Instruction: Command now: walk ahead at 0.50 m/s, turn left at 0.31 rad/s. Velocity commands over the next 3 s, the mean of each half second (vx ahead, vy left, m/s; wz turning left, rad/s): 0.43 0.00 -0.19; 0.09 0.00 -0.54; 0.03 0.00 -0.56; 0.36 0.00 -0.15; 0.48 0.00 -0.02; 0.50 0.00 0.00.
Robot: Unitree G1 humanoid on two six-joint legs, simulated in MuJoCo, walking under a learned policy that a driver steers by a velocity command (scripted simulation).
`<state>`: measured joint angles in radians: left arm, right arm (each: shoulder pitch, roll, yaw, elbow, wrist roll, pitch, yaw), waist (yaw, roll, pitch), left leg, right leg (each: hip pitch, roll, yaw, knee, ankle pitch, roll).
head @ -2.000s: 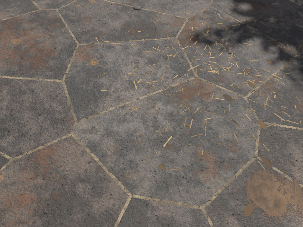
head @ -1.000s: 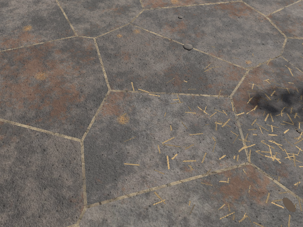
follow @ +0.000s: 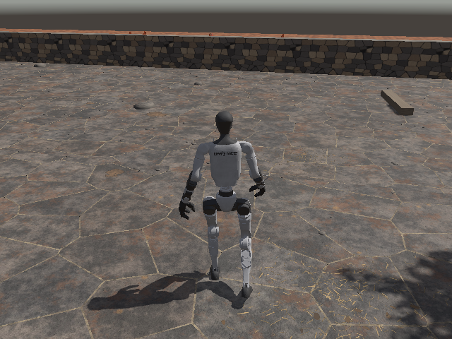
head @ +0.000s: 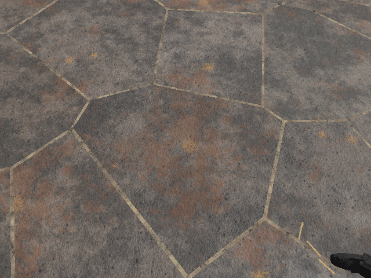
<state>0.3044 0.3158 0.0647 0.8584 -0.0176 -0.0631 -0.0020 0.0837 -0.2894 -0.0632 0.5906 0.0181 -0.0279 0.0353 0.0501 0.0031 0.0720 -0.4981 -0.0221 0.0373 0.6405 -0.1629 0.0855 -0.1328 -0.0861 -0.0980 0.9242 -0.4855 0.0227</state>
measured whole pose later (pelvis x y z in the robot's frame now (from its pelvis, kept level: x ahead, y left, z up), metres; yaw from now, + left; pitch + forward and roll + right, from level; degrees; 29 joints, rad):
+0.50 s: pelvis +0.27 -0.04 +0.00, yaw -10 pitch +3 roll +1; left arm 0.12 0.28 0.05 0.71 0.00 -0.07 -0.06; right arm 0.28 -0.29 -0.06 0.79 -0.01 -0.03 -0.04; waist -0.03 -0.03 0.04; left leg -0.06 0.00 0.16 0.69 -0.52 -0.01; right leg -0.53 0.02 -0.03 0.56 -0.07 -0.07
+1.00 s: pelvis +0.39 -0.02 +0.02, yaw -28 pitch +2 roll +0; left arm 0.16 0.33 0.08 0.63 -0.01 0.05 0.02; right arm 0.19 -0.28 -0.06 0.71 -0.03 -0.02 -0.02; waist 0.00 -0.04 0.01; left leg -0.35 -0.01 -0.05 0.54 -0.23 -0.01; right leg -0.49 0.14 0.17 0.87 -0.46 0.00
